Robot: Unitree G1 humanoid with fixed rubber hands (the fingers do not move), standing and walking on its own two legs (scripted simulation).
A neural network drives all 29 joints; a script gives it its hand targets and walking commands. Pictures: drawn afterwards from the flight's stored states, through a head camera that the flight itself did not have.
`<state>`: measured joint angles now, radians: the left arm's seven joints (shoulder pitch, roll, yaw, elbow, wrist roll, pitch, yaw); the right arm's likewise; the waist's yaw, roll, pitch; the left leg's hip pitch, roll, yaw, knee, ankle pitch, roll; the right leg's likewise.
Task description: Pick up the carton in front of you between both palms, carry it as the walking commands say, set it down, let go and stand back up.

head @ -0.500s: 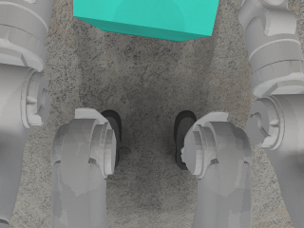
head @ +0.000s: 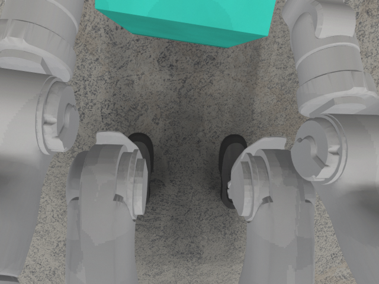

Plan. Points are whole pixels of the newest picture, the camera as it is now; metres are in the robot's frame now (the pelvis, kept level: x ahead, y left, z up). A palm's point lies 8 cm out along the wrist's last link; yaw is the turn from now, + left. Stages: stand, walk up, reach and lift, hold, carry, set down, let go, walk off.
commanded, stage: reach and lift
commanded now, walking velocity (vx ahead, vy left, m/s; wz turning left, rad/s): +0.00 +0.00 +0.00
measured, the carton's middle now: out of the picture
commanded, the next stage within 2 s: none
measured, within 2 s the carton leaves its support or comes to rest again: leaves its support in 0.22 s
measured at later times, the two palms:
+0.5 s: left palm out of the picture +0.53 +0.17 -0.02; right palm out of the picture +0.53 -0.12 -0.02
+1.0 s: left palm out of the picture +0.49 +0.17 +0.11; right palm out of the picture +0.49 -0.13 +0.12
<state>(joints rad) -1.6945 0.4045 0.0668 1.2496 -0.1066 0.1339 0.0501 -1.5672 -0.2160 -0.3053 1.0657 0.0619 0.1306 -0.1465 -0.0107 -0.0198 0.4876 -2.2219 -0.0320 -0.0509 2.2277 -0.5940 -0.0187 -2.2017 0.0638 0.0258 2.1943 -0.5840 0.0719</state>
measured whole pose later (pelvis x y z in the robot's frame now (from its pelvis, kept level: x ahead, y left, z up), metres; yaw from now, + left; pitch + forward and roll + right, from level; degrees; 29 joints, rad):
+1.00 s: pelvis +0.01 -0.01 +0.17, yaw +2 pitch +41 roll -1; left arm -0.99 0.02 0.40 0.67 0.21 0.42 0.03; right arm -0.95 0.05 -0.48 0.61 -0.18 0.40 -0.08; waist -0.01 -0.01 -0.18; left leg -1.86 -0.11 -0.11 1.63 -0.49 -0.06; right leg -1.85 0.11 0.10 1.61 -0.49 0.08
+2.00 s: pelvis +0.10 -0.01 +0.40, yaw +3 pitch +2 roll +0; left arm -0.24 -0.15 0.24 0.39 0.23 0.54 0.03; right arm -0.24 0.15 -0.25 0.40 -0.22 0.53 -0.03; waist 0.00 0.00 -0.11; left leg -0.29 -0.05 -0.15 0.50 -0.25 -0.02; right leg -0.29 0.05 0.14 0.50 -0.25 0.02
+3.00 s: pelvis +0.11 -0.01 +0.41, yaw +3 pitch -5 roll +0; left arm -0.24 -0.15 0.21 0.28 0.27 0.70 0.01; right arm -0.25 0.15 -0.22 0.29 -0.27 0.69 -0.01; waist 0.00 0.00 -0.01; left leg -0.09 -0.04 -0.14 0.38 -0.20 -0.01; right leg -0.09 0.04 0.14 0.38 -0.21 0.01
